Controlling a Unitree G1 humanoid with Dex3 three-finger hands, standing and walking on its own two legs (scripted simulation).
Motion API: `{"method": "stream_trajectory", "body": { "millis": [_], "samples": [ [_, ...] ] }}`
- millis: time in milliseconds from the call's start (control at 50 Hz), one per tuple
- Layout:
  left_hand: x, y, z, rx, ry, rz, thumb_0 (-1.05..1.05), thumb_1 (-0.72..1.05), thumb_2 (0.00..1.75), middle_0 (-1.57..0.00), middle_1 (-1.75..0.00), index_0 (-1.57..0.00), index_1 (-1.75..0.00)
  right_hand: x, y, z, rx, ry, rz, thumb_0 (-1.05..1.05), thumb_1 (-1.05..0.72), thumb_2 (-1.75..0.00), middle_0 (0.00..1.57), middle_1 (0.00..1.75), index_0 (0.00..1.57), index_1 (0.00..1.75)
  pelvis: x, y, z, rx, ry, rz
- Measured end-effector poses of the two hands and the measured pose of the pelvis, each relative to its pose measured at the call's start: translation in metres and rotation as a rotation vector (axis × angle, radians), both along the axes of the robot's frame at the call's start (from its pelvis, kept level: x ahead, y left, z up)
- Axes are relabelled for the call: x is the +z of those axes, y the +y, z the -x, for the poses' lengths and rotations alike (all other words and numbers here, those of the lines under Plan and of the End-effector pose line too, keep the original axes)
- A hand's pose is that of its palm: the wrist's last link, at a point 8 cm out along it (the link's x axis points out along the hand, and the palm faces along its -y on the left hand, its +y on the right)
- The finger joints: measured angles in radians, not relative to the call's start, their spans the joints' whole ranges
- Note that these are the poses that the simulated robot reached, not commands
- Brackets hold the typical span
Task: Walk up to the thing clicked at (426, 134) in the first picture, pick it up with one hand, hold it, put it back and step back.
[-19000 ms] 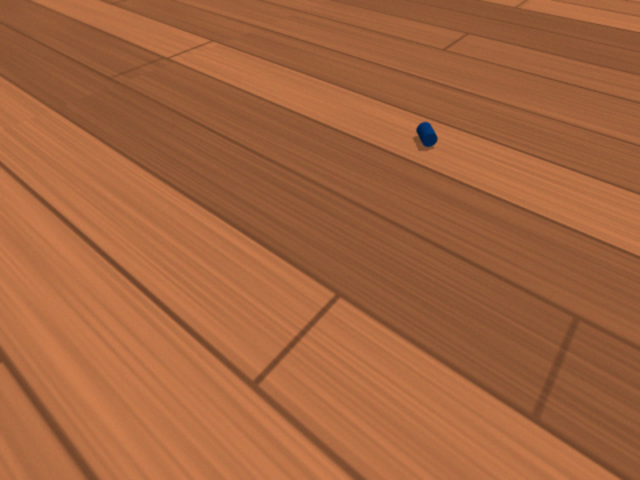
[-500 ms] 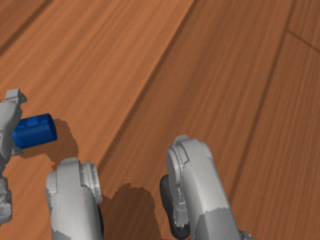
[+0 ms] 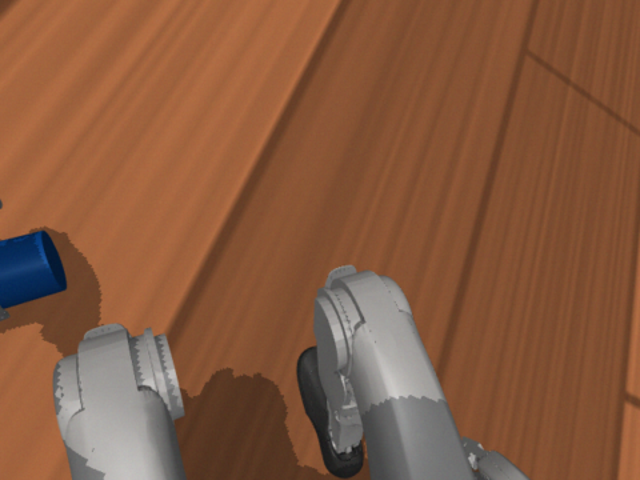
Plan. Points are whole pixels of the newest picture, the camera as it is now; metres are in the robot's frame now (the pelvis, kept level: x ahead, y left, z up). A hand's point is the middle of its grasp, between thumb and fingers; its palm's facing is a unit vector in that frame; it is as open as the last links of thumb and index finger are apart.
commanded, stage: rest palm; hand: left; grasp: from above
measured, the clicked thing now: out of the picture +0.41 +0.30 -0.25
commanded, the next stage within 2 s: close in 0.30 s
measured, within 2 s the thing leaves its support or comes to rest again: neither
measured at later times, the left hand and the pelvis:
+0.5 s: hand out of the picture +0.41 +0.30 -0.23, palm faces -0.42 -0.17 -0.89, open 13.8 cm; pelvis +0.00 +0.01 -0.01, yaw -2 degrees
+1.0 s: hand out of the picture +0.41 +0.30 -0.24, palm faces -0.42 -0.16 -0.89, open 11.6 cm; pelvis +0.00 +0.01 -0.01, yaw -3 degrees
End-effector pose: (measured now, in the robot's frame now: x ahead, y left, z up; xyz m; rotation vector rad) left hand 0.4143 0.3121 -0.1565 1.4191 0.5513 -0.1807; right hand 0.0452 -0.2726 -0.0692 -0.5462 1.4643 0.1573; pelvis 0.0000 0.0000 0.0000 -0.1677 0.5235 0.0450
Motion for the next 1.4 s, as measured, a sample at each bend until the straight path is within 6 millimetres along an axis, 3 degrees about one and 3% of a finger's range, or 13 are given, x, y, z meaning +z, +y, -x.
{"method": "stream_trajectory", "body": {
  "millis": [200, 460, 880, 1400],
  "samples": [
    [-0.009, -0.003, -0.002, -0.008, -0.026, 0.01, 0.0, -0.51, 0.98, -0.08, -1.0, -0.07, -1.0, -0.003, 0.012, 0.014, -0.004, 0.034, -0.036, 0.01, -0.9, -0.9, 0.2, 0.3, 0.2, 0.3, -0.005, 0.003, -0.002, -0.009, -0.016, 0.016],
    [-0.015, -0.004, -0.003, 0.0, -0.021, 0.017, 0.0, -0.49, 0.97, -0.09, -1.01, -0.08, -1.01, 0.003, 0.014, 0.007, 0.049, 0.0, -0.047, 0.0, -0.9, -0.9, 0.2, 0.3, 0.2, 0.3, -0.007, 0.007, 0.0, -0.015, -0.037, 0.034],
    [-0.026, -0.009, -0.002, -0.026, -0.029, 0.006, 0.0, -0.18, 0.82, -0.3, -0.93, -0.31, -0.91, 0.012, 0.019, 0.004, 0.118, -0.005, -0.072, 0.01, -0.9, -0.9, 0.2, 0.3, 0.2, 0.3, -0.008, 0.01, 0.003, -0.022, -0.064, 0.058],
    [-0.024, -0.006, -0.002, -0.008, -0.029, 0.012, 0.0, -0.06, 0.59, -0.46, -0.74, -0.49, -0.71, 0.018, 0.019, 0.008, 0.127, -0.011, -0.084, 0.01, -0.9, -0.9, 0.2, 0.3, 0.2, 0.3, -0.006, 0.01, 0.005, -0.026, -0.073, 0.064]
  ]
}}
